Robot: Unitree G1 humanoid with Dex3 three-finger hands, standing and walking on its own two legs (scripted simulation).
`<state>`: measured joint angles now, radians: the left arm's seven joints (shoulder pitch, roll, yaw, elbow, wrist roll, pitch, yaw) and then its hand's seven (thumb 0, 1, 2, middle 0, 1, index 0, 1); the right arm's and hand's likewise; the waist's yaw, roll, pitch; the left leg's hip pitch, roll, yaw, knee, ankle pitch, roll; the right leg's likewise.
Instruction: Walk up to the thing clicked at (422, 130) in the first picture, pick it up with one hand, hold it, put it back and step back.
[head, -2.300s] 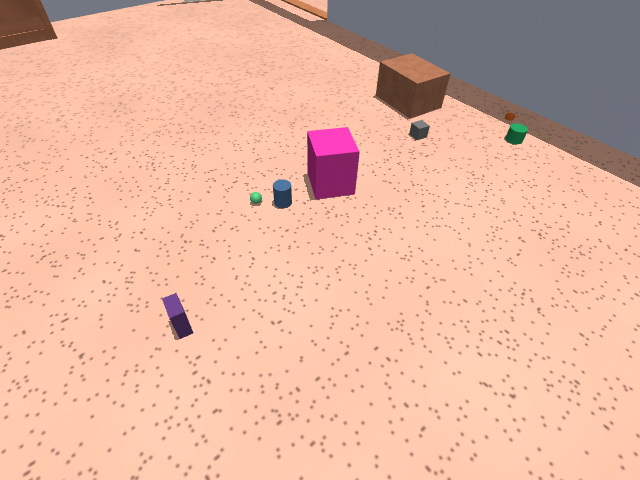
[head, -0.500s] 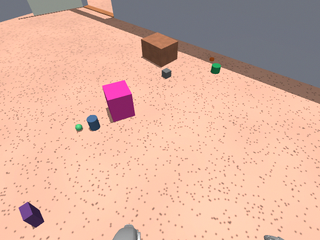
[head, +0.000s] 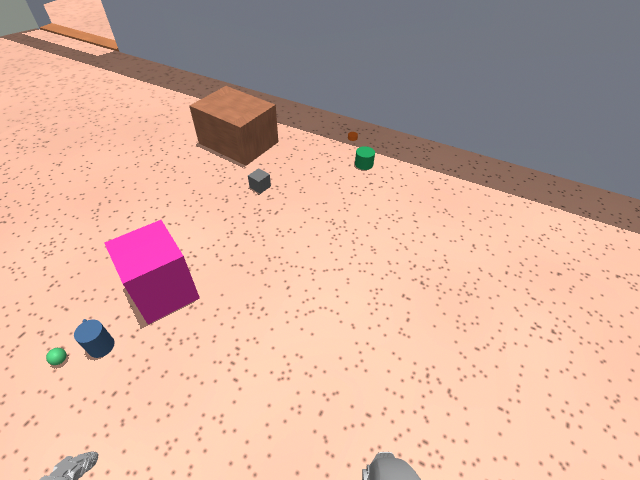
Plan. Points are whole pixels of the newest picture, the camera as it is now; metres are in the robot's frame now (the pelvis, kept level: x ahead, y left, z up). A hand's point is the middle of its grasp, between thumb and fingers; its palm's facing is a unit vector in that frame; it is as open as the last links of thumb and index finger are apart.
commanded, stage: walk up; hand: left
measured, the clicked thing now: (259, 181) +1.56 +0.20 -0.73
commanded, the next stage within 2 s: none
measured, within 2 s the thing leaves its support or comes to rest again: neither
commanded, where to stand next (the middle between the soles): +1.10 +0.03 m, yaw -1 degrees
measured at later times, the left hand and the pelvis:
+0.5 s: hand (138, 409) +0.28 +0.27 -0.14, palm faces +0.01 -0.93 -0.38, open 7.4 cm; pelvis +0.27 -0.02 +0.00, yaw +0 degrees
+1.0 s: hand (176, 242) +0.61 +0.27 -0.13, palm faces -0.11 -0.92 -0.39, open 7.4 cm; pelvis +0.50 +0.00 -0.01, yaw -2 degrees
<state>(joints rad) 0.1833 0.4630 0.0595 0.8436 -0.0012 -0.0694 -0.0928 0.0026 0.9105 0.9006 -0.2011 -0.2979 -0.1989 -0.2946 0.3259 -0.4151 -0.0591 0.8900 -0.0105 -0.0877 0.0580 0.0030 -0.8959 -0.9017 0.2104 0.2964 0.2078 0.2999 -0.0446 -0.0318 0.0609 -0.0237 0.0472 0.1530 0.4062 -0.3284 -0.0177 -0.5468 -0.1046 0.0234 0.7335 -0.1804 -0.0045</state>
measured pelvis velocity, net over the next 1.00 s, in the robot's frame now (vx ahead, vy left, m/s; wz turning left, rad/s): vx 0.50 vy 0.00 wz -0.03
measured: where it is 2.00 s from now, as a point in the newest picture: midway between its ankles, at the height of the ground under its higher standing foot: (298, 302)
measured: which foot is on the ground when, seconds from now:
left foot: down 0.00-0.12, up 0.14-0.54, down 0.56-1.00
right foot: up 0.00-0.08, down 0.10-0.58, up 0.60-1.00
